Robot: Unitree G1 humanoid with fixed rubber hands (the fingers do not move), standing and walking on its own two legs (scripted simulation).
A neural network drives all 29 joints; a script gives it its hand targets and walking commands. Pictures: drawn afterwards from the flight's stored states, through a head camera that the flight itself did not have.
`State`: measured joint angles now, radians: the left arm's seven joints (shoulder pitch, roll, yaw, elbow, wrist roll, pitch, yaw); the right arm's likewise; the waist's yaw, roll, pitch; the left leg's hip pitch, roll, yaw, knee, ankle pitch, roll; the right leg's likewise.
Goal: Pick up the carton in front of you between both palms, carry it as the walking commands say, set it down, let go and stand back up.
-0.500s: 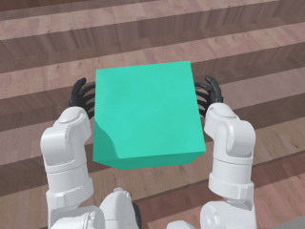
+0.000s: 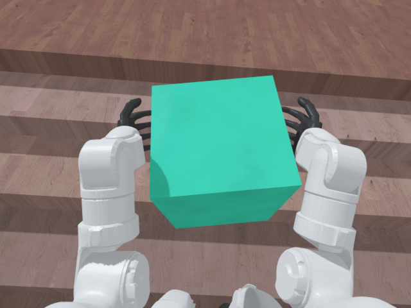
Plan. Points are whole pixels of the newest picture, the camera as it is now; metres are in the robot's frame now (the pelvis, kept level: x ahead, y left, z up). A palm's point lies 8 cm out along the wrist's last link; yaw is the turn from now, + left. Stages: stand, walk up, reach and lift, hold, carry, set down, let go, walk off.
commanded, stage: carry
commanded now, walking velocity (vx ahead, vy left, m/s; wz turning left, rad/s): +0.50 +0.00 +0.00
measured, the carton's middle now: (217, 162) +0.36 +0.05 +0.07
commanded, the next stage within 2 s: none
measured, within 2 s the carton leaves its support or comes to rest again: neither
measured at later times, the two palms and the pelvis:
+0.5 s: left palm out of the picture +0.69 +0.19 +0.27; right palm out of the picture +0.65 -0.10 +0.29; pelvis +0.32 +0.09 +0.15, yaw -1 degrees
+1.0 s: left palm out of the picture +0.99 +0.24 +0.45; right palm out of the picture +1.02 -0.05 +0.45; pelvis +0.65 +0.04 +0.29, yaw +1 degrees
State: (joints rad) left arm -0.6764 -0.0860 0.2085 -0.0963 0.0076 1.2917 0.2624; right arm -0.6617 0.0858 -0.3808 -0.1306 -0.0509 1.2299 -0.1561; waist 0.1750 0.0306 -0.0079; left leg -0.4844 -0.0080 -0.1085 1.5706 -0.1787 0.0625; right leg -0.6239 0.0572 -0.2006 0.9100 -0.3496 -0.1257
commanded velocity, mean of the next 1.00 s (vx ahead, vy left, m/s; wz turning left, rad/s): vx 0.50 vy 0.00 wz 0.00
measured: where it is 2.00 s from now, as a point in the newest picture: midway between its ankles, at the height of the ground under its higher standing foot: (228, 41)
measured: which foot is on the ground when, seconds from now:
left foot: up 0.00-0.28, down 0.30-0.80, up 0.82-1.00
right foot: down 0.00-0.36, up 0.38-0.74, down 0.76-1.00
